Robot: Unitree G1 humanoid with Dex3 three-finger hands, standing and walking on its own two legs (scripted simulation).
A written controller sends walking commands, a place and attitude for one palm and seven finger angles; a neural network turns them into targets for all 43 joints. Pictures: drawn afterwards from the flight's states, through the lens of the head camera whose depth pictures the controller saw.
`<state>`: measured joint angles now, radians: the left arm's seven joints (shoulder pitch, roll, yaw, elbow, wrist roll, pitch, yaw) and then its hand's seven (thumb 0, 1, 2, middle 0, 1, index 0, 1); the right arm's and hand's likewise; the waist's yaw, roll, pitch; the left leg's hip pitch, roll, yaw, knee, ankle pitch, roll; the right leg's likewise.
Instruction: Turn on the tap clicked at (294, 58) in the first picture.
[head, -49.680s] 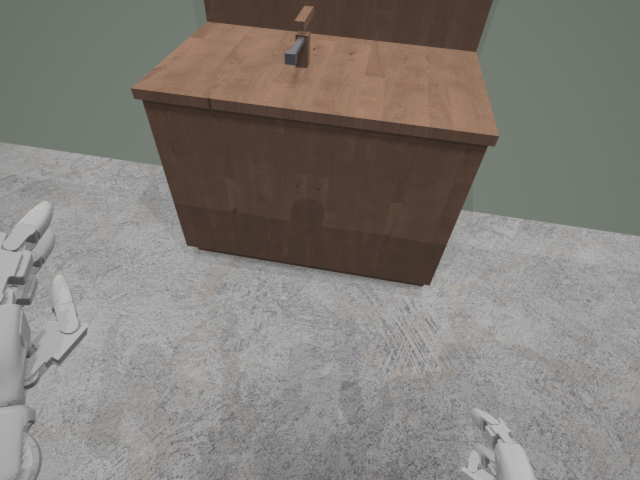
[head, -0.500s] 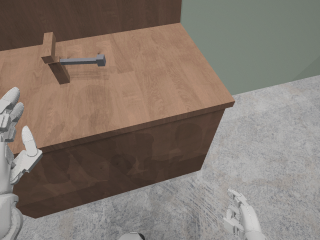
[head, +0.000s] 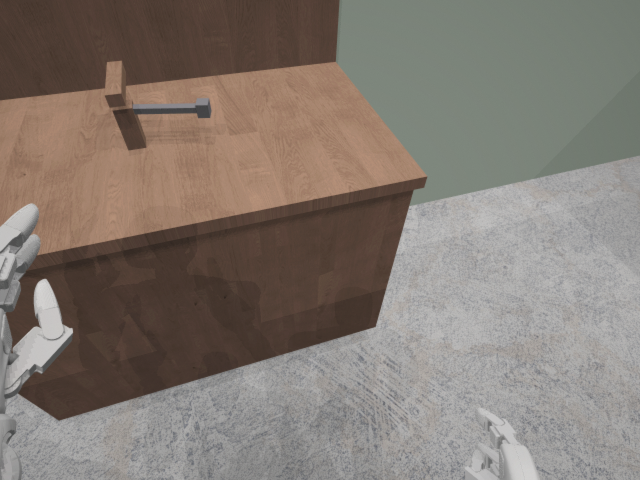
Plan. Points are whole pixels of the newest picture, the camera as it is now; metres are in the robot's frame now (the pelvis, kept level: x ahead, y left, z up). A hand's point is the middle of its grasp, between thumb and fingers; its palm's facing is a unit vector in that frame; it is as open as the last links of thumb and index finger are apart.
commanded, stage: stop stepping back and stand still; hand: left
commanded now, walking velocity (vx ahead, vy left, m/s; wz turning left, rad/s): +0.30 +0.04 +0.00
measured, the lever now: (203, 108) +0.76 +0.28 +0.06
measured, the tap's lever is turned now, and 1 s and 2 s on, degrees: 77 77 77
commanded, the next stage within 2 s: stand and check the lever's angle in 0.70 s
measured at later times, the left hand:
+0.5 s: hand (61, 440) +0.13 +0.21 +0.15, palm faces +0.41 -0.83 -0.38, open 7.4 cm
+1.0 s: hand (69, 414) +0.14 +0.21 +0.16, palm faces +0.42 -0.82 -0.40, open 7.4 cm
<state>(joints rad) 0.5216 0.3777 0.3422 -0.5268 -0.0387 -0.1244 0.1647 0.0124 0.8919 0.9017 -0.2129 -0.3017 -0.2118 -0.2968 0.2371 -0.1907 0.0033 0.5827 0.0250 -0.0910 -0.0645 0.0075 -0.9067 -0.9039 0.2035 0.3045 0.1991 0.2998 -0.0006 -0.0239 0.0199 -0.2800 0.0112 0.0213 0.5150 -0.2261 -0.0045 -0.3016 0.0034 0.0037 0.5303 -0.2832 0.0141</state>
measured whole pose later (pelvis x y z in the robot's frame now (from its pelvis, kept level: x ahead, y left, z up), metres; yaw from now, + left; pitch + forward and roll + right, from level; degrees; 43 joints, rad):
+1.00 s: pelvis -0.05 -0.03 +0.00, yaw +3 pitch -2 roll +0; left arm 0.49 0.32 0.30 -0.48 -0.03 -0.15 0.13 0.01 0.89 0.90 -0.22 -0.30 -0.21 -0.30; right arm 0.22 -0.20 0.01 0.63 0.01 -0.10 -0.05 0.01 -0.91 -0.90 0.21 0.30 0.20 0.30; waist 0.00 0.03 0.05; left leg -0.27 0.01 0.01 0.59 -0.25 0.01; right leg -0.22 0.03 -0.05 0.51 -0.25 -0.06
